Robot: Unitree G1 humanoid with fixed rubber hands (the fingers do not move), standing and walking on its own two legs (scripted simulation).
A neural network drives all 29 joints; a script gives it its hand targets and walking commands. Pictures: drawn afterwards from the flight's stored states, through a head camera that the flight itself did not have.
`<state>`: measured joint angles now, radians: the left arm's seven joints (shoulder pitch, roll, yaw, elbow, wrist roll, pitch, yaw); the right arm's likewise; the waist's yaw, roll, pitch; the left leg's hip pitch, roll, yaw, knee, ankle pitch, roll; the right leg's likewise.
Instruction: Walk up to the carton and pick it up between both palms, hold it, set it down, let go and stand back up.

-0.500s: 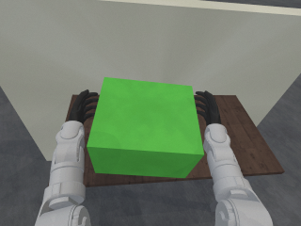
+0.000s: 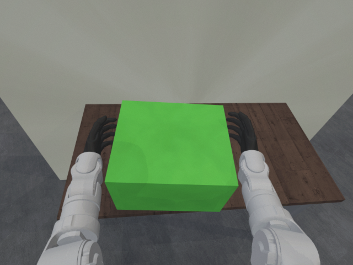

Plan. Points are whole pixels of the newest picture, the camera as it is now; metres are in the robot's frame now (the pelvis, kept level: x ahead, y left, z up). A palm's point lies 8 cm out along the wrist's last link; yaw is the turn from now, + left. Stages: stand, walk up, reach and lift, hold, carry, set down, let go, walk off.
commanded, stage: set down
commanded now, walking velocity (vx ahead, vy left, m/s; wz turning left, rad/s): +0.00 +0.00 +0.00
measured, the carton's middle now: (171, 156) +0.39 +0.03 +0.00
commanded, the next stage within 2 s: none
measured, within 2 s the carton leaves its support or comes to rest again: rests again in 1.06 s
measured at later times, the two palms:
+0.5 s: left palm (94, 154) +0.37 +0.22 +0.01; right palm (237, 145) +0.40 -0.14 +0.04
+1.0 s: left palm (98, 154) +0.38 +0.21 -0.01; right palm (234, 147) +0.42 -0.14 +0.01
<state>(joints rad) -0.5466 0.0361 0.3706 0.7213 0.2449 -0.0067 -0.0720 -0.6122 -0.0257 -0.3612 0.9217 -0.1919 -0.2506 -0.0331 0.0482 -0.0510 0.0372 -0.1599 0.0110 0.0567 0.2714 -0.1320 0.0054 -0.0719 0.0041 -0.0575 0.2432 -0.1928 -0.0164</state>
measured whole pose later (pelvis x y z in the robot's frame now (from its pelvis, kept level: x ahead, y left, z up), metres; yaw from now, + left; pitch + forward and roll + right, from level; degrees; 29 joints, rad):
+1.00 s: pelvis +0.01 +0.00 -0.01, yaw -1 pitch +17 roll +0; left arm -0.67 0.09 0.42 1.06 0.24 -0.32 -0.02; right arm -0.71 -0.02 -0.52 1.07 -0.35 -0.40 -0.03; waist 0.06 -0.05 -0.09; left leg -0.49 0.03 0.08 0.33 -0.13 0.01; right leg -0.40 0.01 -0.06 0.30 -0.19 -0.02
